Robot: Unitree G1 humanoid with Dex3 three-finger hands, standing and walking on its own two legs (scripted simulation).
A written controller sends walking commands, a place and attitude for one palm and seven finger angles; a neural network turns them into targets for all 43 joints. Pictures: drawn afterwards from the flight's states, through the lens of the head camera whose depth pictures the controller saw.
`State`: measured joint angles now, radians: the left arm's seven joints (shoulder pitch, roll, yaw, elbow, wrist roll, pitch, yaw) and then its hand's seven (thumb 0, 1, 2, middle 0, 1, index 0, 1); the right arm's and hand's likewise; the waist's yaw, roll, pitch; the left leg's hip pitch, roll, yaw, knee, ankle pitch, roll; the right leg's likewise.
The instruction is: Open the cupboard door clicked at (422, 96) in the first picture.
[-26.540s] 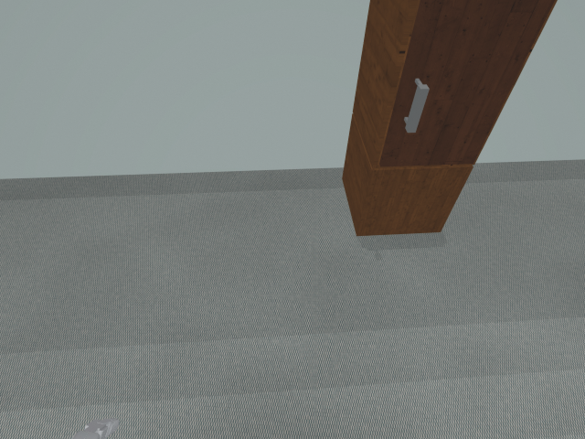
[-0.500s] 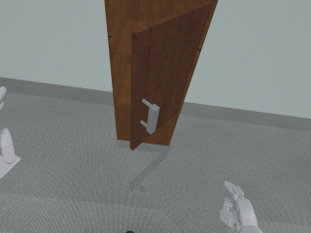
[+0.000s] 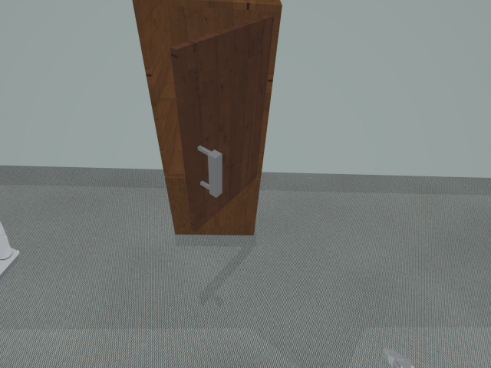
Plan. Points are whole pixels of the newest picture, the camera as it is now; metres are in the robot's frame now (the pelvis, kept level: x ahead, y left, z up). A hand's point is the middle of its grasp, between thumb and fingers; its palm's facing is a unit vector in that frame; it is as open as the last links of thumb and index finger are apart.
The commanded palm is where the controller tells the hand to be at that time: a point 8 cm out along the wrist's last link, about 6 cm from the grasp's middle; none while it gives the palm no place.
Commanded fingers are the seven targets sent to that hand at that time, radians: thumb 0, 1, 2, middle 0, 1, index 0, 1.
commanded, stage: stop stepping back and stand still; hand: left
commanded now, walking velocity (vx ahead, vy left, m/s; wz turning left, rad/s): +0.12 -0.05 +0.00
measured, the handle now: (209, 171) +0.64 +0.12 -0.07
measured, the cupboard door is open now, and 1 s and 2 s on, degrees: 52 52 52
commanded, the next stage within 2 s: let the arm hang, fingers relaxed in 0.34 s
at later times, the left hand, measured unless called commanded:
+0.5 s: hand (40, 287) +0.20 +0.27 +0.11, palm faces +0.35 -0.81 -0.47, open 7.4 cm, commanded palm none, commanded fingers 0.00 0.90 0.90 -0.20 -0.30 -0.20 -0.30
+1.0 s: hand out of the picture -0.09 +0.22 -0.15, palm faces +0.06 -0.96 -0.27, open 7.2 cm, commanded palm none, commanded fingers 0.00 0.90 0.90 -0.20 -0.30 -0.20 -0.30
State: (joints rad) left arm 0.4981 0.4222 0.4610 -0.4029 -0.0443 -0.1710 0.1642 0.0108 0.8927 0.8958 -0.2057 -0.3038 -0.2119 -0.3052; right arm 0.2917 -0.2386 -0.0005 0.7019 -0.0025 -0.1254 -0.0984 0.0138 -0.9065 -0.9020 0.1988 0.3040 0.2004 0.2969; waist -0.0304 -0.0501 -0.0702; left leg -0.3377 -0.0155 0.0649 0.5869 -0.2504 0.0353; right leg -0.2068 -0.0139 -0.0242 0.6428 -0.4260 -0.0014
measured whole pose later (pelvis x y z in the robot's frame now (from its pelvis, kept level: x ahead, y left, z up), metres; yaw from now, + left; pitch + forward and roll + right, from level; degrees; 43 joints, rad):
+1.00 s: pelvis -0.04 +0.01 +0.01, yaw +3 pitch -2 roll -1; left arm 0.34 0.24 0.02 1.10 0.01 0.02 0.01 0.00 0.94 0.90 -0.20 -0.30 -0.20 -0.30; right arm 0.28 -0.20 -0.01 1.10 -0.02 0.03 -0.01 0.01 -0.91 -0.90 0.20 0.30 0.20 0.30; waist 0.00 0.03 0.07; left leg -0.27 0.01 0.04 0.43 -0.13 0.02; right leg -0.14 -0.01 -0.09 0.43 -0.26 -0.01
